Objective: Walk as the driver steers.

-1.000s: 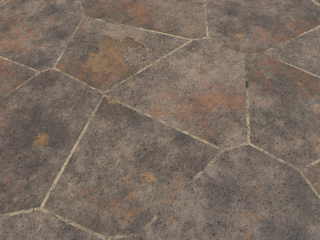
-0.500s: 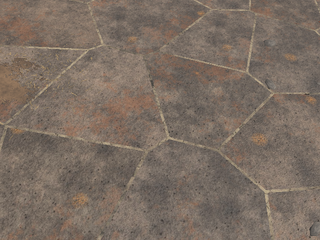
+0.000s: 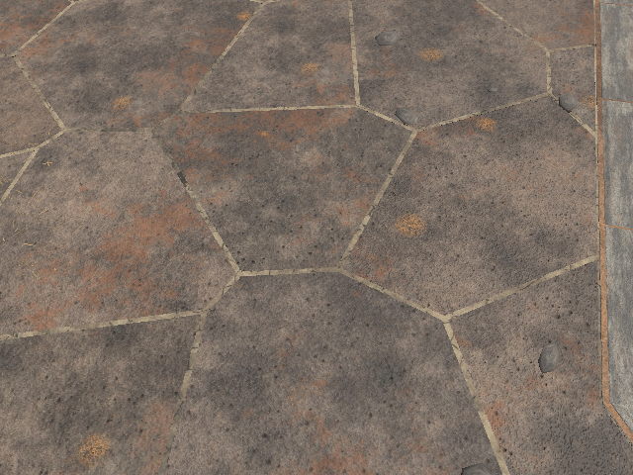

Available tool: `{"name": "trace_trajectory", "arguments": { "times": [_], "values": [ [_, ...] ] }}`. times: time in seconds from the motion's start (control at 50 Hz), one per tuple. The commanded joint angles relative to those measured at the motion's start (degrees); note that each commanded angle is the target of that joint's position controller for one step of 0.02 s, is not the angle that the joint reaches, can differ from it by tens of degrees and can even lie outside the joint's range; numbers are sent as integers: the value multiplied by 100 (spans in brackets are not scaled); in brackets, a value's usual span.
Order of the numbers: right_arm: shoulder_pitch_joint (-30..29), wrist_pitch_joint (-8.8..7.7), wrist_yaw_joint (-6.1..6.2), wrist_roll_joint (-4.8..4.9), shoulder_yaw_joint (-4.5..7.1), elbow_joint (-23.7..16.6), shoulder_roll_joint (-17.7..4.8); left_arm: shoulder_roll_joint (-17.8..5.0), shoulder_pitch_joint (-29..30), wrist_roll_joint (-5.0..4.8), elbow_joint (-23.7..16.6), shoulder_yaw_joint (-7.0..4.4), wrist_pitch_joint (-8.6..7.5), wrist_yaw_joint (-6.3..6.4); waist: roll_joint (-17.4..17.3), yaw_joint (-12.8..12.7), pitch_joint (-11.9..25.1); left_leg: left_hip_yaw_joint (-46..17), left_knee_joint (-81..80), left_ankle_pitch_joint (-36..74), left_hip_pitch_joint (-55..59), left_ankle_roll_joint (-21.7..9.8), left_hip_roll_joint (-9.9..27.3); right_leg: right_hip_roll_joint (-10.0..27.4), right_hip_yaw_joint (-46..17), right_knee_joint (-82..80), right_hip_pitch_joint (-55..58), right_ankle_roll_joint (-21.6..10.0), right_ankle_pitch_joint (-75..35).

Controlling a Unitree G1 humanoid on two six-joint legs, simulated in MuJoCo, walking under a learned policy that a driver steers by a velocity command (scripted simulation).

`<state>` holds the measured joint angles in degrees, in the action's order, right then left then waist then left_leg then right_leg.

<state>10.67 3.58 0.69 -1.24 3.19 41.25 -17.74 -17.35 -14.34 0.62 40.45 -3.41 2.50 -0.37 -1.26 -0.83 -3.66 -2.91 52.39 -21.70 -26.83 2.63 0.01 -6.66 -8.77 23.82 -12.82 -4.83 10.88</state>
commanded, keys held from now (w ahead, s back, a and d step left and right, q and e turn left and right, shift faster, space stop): e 0.10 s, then w+e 0.16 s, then w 0.74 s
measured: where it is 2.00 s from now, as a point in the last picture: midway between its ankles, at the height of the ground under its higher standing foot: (440, 442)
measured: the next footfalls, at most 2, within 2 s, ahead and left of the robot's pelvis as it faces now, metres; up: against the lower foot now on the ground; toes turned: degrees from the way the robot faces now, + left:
left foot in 0.20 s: +0.06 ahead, +0.12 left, +0.00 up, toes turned -13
right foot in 0.66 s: +0.23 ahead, -0.16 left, +0.00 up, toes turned -17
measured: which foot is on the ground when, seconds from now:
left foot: up 0.00-0.18, down 0.20-0.68, up 0.70-1.00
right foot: down 0.00-0.20, up 0.22-0.64, down 0.66-1.00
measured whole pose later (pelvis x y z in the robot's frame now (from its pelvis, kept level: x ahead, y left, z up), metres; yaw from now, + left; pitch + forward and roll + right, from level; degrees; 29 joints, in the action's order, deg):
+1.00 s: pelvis +0.28 -0.11 +0.00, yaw -16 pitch +1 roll -1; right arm 10.1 -1.2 -2.8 -2.1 2.1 46.9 -15.5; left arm -13.2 -24.1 0.5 52.8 -1.1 -4.4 -0.7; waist -2.8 -1.4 -1.4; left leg 1.7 51.2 -5.9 -37.7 -0.9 6.1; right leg -5.7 2.3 10.8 1.3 -5.4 13.0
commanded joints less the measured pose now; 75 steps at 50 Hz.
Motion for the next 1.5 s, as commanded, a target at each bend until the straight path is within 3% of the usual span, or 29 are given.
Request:
{"name": "trace_trajectory", "arguments": {
  "times": [0.02, 0.1, 0.18, 0.2, 0.22, 0.24, 0.28, 0.32, 0.46, 0.58, 0.62, 0.66, 0.68, 0.7, 0.72, 0.76, 0.8, 0.96, 1.08, 1.12, 1.16, 1.18, 1.2, 1.22, 1.24, 1.28, 1.32, 1.4, 1.5],
  "values": [
    [-279, -106, 35, 24, 83, -498, -449, -1051, -232, 40, -286, -299, -47, 21, 770, -138, 484, -61, -340, -118, -408, -51, -99, 1545, -1791, -392, 765, -889, -1503],
    [-280, -172, 73, 91, 39, -568, -454, -1084, -111, 62, -303, -329, -23, -12, 820, -89, 571, -103, -947, -224, 246, -173, -308, 1426, -2151, -223, 511, -793, -1887],
    [408, -307, 159, 57, -12, -406, -355, -913, 326, 31, -350, -317, 15, -42, 622, 467, 449, -70, -3102, 240, 2336, -399, -381, 737, -2285, -209, -974, -336, 1781],
    [591, -352, 240, 14, 76, -383, -778, -563, 194, -11, -398, -231, -26, -18, -246, 477, 424, -1079, -3757, -645, 3135, -598, 613, 242, -1625, 738, -1951, 38, 2859],
    [695, -370, 238, -36, 174, -471, -1377, -277, 64, -24, -510, -149, -82, 8, -1155, 464, 590, -3064, -4467, -2161, 3314, -1033, 2104, -612, -326, 2334, -2662, 237, 2627],
    [463, -371, 206, -141, 230, -369, -1408, -799, 377, 216, -517, -245, -120, 22, -555, 343, 7, -3224, -4545, -2390, 2345, -1282, 2185, -80, -245, 3024, -2874, 275, 1776],
    [73, -441, 113, -53, 70, -377, -767, -852, 118, 198, -310, -280, -150, -130, -485, 14, -217, -2284, -4524, -1829, 1963, -1186, 1567, 178, -136, 3510, -2589, 362, 1053],
    [138, -531, 63, -31, 12, -334, -561, -711, -159, 195, -101, -240, -148, -266, -706, 3, -107, -1524, -4556, -1086, 2018, -1114, 1167, 207, 82, 3886, -2489, 435, 648],
    [1155, -810, -80, 7, 99, 246, -615, -462, 722, 192, -199, -104, -253, -313, -512, 418, -225, -888, -4606, 332, 2827, -1334, 1253, 411, 141, 2948, -3096, 570, 82],
    [1540, -818, -133, 20, 110, 636, -654, -175, 1570, 168, -431, 108, -349, -373, -725, 569, -244, -305, -4249, 1997, 2355, -1299, 1260, 685, 1256, 1193, -1760, 415, 284],
    [1580, -779, -127, 35, 138, 744, -774, -263, 1254, 145, -370, 85, -394, -301, -737, 347, -141, -306, -3897, 2957, 2255, -1251, 1420, 522, 1387, 836, -1012, 164, 365],
    [1483, -755, -119, 95, 89, 793, -690, -489, -160, 212, 141, -36, -515, -157, -216, -353, 630, 245, -2148, 4273, 1893, -1001, 1009, 333, 1315, 192, 931, -101, 33],
    [1365, -765, -125, 105, -13, 585, -443, -892, -1184, 315, 306, -144, -563, -65, 429, -807, 1455, 509, -516, 2773, 957, -841, 736, 1600, -96, -138, 2299, -357, 1251],
    [1637, -773, -156, 141, -127, 327, 123, -1534, -1482, 272, 374, -269, -551, 1, 1841, -583, 1798, 673, 1145, -747, -798, -643, -223, 3095, -2867, -909, 3133, -864, 1880],
    [1330, -712, -98, 14, 36, 444, -531, -1212, -1203, 107, 394, -212, -529, 0, 873, -561, 1285, 0, 1685, -594, -1174, -744, 27, 2926, -2903, -986, 2553, -882, 1696],
    [1040, -758, -191, 65, 8, 440, -365, -575, -389, 92, 333, -33, -570, -41, 503, -135, 415, 9, 1361, 311, -1004, -779, 458, 2324, -1344, -1097, 1446, -687, 296],
    [1170, -642, -251, -42, -9, 591, -255, -307, -187, 61, 377, 62, -644, -27, 696, 117, 256, 150, 1056, 570, -647, -644, 600, 1841, -532, -1317, 978, -509, -538],
    [-201, -528, -351, -93, -61, 214, -37, -267, -905, -25, 950, 92, -771, -18, 495, 39, -169, 517, 13, 1656, -1423, -306, 612, 1574, 332, -1681, 1021, -650, -2214],
    [-1221, -583, -332, -41, -169, -115, 40, -406, -1337, 15, 1339, 98, -776, 56, 455, -161, -300, 760, -1619, 2131, -893, -561, 293, 1748, 505, -1607, 1537, -560, -3032],
    [-986, -639, -278, -66, -164, -36, 33, -410, -1234, 36, 1428, 116, -754, 102, 436, 8, -217, 844, -1925, 1901, -371, -743, 47, 1750, 647, -1087, 1736, -438, -4436],
    [142, -744, -166, -90, -85, 388, -137, -499, -1081, 66, 1482, 101, -734, 146, 538, 444, 395, 849, -2208, 1807, 835, -925, -320, 1596, 692, 223, 1866, -213, -5689],
    [959, -830, -104, -156, -39, 665, -248, -535, -995, -6, 1491, 100, -723, 150, 434, 818, 805, 743, -2710, 2679, 1971, -1043, -160, 1366, 841, 1307, 1435, -79, -5058],
    [1745, -870, -27, -277, 63, 846, -706, -331, -1122, -88, 1327, 167, -756, 156, -109, 952, 1553, -304, -2286, 4578, 3513, -1274, 1057, 982, 1016, 2928, 324, 35, -2665],
    [1716, -826, -71, -200, 166, 869, -1138, 320, -2369, -332, 1517, 273, -696, 145, -1368, 379, 2627, -2483, -2075, 7177, 5082, -2477, 2838, -50, 910, 5162, -1259, 236, 2625],
    [1568, -756, -102, 150, 165, 803, -857, -382, -1897, -102, 1630, 91, -611, 209, -180, 518, 2559, -2355, -2444, 6768, 4329, -2396, 2404, 83, 187, 5378, -1266, 198, 2143],
    [367, -754, -77, 137, -62, 685, -116, -174, -1065, 7, 1416, 124, -593, 170, -107, 137, 917, -1168, -3160, 5682, 2705, -1988, 1877, 578, 385, 4771, -1502, 246, 1482],
    [266, -769, -31, 140, -165, 810, 121, -42, -1073, 138, 1486, 129, -412, 103, -219, -86, 566, -502, -3565, 5438, 1700, -1674, 1481, 734, 482, 4192, -865, 351, 1164],
    [223, -856, -63, 19, -195, 991, -38, 270, -1123, 97, 1628, 197, -199, 93, -292, -326, 713, 149, -3669, 5427, 1040, -1601, 1194, 686, 723, 3092, -171, 474, 871],
    [513, -675, -45, -7, -176, 1214, -161, 164, -405, 95, 1641, 227, -76, 191, -513, -4, 595, -119, -3940, 2234, 894, -1462, 1118, 780, 904, 1789, -18, 481, 565]
  ]
}}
